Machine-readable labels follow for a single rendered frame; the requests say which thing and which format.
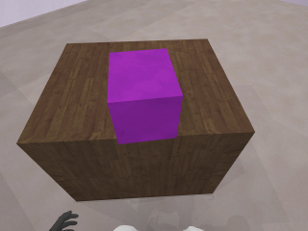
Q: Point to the carton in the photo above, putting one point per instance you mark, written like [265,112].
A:
[144,96]

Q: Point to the robot left hand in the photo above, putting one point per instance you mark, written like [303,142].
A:
[62,222]

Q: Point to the pedestal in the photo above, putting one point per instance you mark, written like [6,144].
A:
[71,136]

